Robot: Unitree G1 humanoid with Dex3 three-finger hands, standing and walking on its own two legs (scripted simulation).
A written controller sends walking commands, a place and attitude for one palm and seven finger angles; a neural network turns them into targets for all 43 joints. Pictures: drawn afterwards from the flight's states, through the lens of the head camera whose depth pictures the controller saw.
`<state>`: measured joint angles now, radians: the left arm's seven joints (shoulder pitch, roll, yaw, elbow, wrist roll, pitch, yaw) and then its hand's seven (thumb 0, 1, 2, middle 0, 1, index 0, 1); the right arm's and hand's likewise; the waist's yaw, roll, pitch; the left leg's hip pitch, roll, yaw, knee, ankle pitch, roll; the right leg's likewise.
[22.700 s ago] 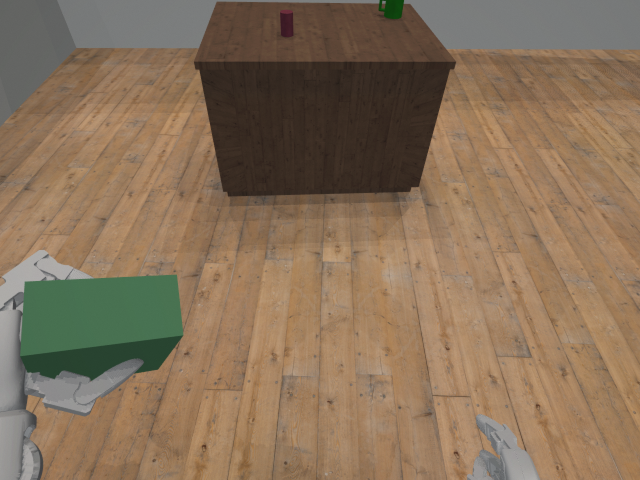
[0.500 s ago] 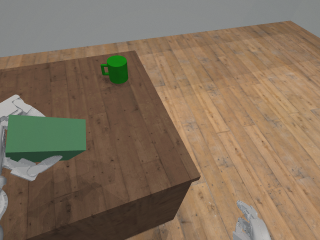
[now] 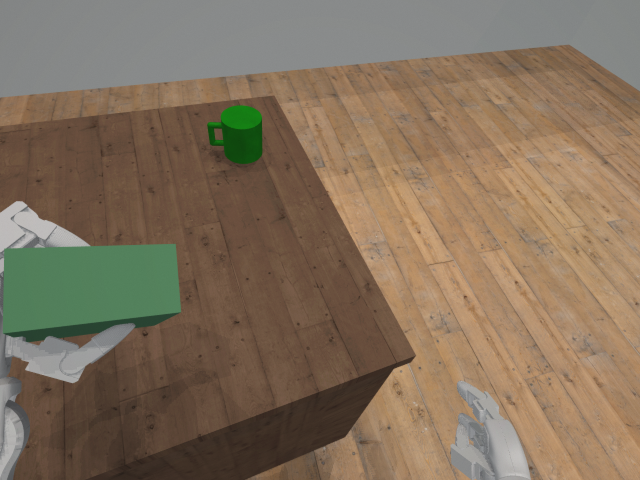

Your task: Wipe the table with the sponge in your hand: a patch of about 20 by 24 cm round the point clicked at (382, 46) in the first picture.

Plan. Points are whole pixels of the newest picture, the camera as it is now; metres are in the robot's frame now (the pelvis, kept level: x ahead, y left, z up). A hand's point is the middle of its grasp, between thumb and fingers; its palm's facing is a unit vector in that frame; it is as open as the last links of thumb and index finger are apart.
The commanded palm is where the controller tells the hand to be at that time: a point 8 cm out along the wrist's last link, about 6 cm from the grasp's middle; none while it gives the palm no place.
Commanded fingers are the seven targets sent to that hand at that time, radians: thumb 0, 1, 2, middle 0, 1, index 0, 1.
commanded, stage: come to a stop and stand still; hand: left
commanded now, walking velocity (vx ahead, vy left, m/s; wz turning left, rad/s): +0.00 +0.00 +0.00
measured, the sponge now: (119, 294) +0.24 +0.22 +0.15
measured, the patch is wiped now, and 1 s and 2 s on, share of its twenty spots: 0.00 0.00 0.00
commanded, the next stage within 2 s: look again from close up in 0.20 s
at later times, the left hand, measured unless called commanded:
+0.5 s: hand (75, 321) +0.21 +0.25 +0.15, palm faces +0.38 -0.86 -0.35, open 9.8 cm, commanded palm +0.15 +0.28 +0.18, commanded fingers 0.00 0.10 1.30 -1.20 -1.60 -1.20 -1.60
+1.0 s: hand (128, 300) +0.23 +0.21 +0.16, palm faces +0.35 -0.87 -0.35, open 9.8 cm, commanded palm +0.16 +0.24 +0.18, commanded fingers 0.00 0.10 1.30 -1.20 -1.60 -1.20 -1.60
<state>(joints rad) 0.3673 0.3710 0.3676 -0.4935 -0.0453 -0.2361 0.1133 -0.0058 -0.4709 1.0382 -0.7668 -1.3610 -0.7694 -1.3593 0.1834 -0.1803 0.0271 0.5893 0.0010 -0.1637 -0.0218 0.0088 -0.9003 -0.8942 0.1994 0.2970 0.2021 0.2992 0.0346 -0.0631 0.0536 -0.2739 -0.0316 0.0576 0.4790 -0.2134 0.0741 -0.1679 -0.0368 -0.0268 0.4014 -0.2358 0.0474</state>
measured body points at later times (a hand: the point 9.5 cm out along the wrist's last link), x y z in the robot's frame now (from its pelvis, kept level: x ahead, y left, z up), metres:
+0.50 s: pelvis -0.01 +0.00 +0.00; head +0.00 +0.02 +0.45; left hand +0.18 +0.29 +0.17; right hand +0.16 -0.23 -0.07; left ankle +0.03 +0.06 -0.74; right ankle -0.02 -0.16 -0.74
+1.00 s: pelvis +0.00 -0.04 +0.00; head +0.03 -0.01 +0.45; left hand +0.20 +0.25 +0.18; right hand +0.18 -0.26 -0.07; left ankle +0.03 +0.06 -0.74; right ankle -0.02 -0.16 -0.74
